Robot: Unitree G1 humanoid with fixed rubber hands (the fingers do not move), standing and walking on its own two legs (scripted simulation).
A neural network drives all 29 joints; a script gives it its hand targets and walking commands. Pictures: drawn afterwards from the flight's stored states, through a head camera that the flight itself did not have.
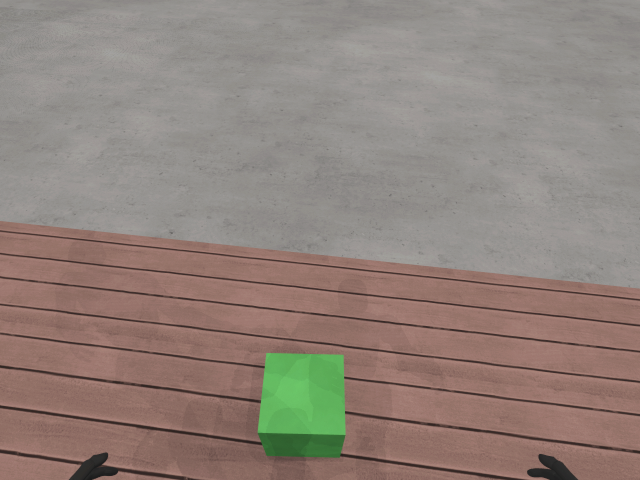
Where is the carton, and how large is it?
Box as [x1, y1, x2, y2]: [258, 353, 345, 457]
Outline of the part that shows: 266,353 258,424 258,434 266,454 290,456 339,457 345,434 343,355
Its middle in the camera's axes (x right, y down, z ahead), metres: -0.04 +0.47 +1.09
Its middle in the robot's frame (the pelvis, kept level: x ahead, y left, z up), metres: +0.40 +0.04 -0.66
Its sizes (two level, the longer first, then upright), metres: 0.210 0.200 0.250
